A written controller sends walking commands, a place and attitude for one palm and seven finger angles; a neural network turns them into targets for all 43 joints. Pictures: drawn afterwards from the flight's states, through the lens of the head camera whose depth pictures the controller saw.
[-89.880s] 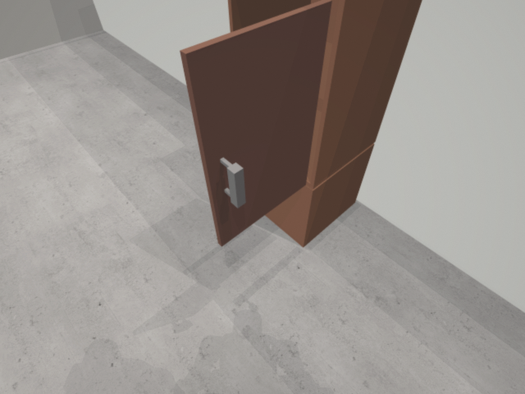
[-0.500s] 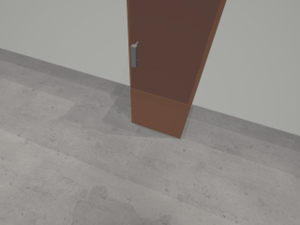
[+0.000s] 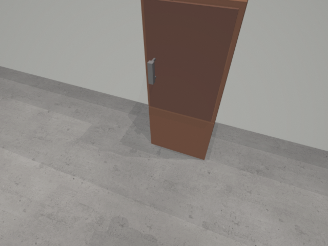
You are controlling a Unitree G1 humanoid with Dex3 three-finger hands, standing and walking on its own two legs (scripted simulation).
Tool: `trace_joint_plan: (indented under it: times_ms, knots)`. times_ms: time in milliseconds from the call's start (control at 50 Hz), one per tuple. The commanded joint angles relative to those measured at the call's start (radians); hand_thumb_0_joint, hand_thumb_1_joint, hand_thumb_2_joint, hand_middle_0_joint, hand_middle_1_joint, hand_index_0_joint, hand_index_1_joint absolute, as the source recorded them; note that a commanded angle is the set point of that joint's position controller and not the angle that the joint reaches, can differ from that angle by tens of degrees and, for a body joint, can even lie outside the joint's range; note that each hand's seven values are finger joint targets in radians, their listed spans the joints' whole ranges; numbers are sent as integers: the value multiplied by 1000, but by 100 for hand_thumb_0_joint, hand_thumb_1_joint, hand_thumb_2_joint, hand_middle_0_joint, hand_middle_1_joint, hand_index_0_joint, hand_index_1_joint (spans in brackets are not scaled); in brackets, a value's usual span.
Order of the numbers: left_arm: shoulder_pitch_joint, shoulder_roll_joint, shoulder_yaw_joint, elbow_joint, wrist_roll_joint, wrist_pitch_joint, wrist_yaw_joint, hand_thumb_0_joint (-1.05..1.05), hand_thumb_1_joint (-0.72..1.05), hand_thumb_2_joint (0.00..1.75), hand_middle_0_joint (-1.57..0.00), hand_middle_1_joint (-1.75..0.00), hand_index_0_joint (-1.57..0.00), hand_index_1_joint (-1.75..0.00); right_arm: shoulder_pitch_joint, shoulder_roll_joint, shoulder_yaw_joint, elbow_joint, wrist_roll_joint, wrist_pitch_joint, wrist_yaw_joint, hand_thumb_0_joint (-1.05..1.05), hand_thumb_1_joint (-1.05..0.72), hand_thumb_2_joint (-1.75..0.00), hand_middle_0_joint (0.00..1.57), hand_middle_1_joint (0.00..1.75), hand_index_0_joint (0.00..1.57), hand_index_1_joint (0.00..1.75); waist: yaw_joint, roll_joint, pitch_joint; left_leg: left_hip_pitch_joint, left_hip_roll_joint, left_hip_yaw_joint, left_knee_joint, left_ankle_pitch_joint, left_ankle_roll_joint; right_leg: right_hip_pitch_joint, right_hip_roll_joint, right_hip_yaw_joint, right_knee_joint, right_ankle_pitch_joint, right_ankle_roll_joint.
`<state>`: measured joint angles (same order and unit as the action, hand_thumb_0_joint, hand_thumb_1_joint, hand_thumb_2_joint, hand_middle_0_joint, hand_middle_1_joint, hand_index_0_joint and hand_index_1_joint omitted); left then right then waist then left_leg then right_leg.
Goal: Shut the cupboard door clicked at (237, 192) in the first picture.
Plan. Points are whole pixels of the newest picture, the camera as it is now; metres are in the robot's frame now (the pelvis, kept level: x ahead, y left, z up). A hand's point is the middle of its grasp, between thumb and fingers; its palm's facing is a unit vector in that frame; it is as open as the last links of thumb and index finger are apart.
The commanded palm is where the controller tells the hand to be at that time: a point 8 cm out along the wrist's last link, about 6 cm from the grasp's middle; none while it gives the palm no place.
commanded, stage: let the arm hang, fingers relaxed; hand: left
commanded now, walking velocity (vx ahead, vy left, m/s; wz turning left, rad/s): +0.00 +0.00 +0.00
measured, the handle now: (152, 70) +0.93 +0.11 -0.08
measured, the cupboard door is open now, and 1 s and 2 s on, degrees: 0 0 0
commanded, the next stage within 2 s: look to check the result in 0.28 s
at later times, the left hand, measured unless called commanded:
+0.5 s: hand out of the picture +0.04 +0.20 -0.17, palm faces -0.01 -0.97 -0.26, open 7.4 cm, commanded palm none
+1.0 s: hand out of the picture +0.07 +0.20 -0.17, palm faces +0.00 -0.96 -0.27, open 7.4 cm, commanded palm none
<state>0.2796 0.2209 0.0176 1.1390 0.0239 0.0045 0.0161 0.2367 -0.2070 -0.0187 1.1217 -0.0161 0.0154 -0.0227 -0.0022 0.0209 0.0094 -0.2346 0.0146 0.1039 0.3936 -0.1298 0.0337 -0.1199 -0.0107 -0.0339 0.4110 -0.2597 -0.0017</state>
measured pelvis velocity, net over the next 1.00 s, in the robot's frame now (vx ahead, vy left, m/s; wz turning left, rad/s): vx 0.03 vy -0.02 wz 0.00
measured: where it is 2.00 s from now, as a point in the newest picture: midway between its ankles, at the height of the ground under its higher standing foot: outside the picture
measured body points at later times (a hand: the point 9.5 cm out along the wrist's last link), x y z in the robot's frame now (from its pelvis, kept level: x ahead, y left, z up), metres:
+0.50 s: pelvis +0.02 -0.01 +0.00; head +0.03 -0.01 +0.45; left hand +0.05 +0.25 -0.15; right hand +0.05 -0.28 -0.15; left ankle +0.06 +0.10 -0.74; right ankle -0.02 -0.12 -0.74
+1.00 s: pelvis +0.03 -0.02 +0.00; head +0.04 -0.02 +0.45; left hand +0.07 +0.25 -0.14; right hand +0.09 -0.28 -0.14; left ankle +0.06 +0.10 -0.74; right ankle -0.02 -0.12 -0.74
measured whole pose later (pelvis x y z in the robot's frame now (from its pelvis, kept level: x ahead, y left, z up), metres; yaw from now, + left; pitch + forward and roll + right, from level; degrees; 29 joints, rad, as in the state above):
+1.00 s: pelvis +0.03 -0.02 +0.00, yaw +0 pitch -2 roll +0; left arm 0.19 0.25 0.01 1.14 0.02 -0.01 0.01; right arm 0.15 -0.26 0.00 1.13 -0.02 0.01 -0.02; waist 0.00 0.00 0.03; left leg -0.17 0.03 0.09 0.34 -0.15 0.01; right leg -0.02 0.01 -0.04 0.30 -0.25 -0.02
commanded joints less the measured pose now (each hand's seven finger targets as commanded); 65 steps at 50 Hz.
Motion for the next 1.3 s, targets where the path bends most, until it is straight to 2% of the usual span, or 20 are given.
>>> trace_joint_plan:
  times_ms: [0, 120, 260, 300, 380, 480, 600, 640, 700, 980, 1280]
  knots:
    - [30, 148, 22, -41, -3, -15, 8, 0, 90, 90, -20, -30, -20, -30, 16, -162, -28, -46, 3, -21, -3, 0, -90, -90, 20, 30, 20, 30, -1, -24, 71, 59, 111, -154, -111, -139, 3, -142, -87, 91, -121, -34, -48]
    - [-19, 156, 22, -51, -5, -19, 7, 0, 90, 90, -20, -30, -20, -30, -13, -161, -24, -48, 0, -24, -2, 0, -90, -90, 20, 30, 20, 30, -6, -11, 72, 74, 110, -146, -101, -69, -5, -129, -93, 98, -136, 5, -46]
    - [-46, 174, 24, -55, -8, -25, 5, 0, 90, 90, -20, -30, -20, -30, -34, -178, -22, -49, 1, -30, -3, 0, -90, -90, 20, 30, 20, 30, -3, 2, 27, 101, 112, -141, -87, 33, -7, -75, -102, 99, -144, 89, -46]
    - [-49, 179, 26, -55, -8, -27, 5, 0, 90, 90, -20, -30, -20, -30, -37, -186, -21, -51, 3, -30, -4, 0, -90, -90, 20, 30, 20, 30, -3, -10, 17, 113, 116, -141, -81, 59, -6, -66, -101, 97, -147, 108, -47]
    - [-57, 183, 24, -50, -10, -26, 5, 0, 90, 90, -20, -30, -20, -30, -42, -190, -19, -44, 2, -29, -4, 0, -90, -90, 20, 30, 20, 30, -6, 0, 17, 118, 116, -139, -85, 58, -10, -55, -105, 98, -157, 109, -47]
    - [-63, 190, 21, -44, -11, -28, 5, 0, 90, 90, -20, -30, -20, -30, -52, -201, -19, -40, 3, -28, -4, 0, -90, -90, 20, 30, 20, 30, -6, -16, 10, 135, 119, -139, -80, 79, -10, -47, -108, 94, -161, 133, -46]
    - [-61, 201, 24, -43, -11, -31, 7, 0, 90, 90, -20, -30, -20, -30, -62, -212, -20, -41, 6, -29, -6, 0, -90, -90, 20, 30, 20, 30, -6, -26, -6, 158, 123, -136, -70, 133, -7, -30, -110, 89, -159, 206, -46]
    - [-65, 198, 22, -39, -11, -29, 8, 0, 90, 90, -20, -30, -20, -30, -66, -207, -18, -37, 4, -27, -5, 0, -90, -90, 20, 30, 20, 30, -7, -12, 5, 150, 122, -135, -76, 117, -10, -28, -111, 91, -164, 186, -44]
    - [-63, 205, 22, -38, -10, -30, 8, 0, 90, 90, -20, -30, -20, -30, -73, -213, -18, -40, 6, -26, -5, 0, -90, -90, 20, 30, 20, 30, -6, -29, 3, 160, 122, -138, -76, 124, -9, -29, -110, 92, -167, 199, -43]
    - [-68, 195, 19, -37, -11, -28, 8, 0, 90, 90, -20, -30, -20, -30, -81, -211, -12, -37, 3, -28, -6, 0, -90, -90, 20, 30, 20, 30, -5, -19, 18, 158, 123, -136, -88, 129, -13, -16, -113, 87, -176, 200, -39]
    - [-49, 184, 20, -33, -13, -28, 11, 0, 90, 90, -20, -30, -20, -30, -51, -194, -10, -28, 4, -29, -10, 0, -90, -90, 20, 30, 20, 30, -4, -20, -2, 168, 120, -130, -77, 171, -13, 12, -113, 82, -166, 256, -42]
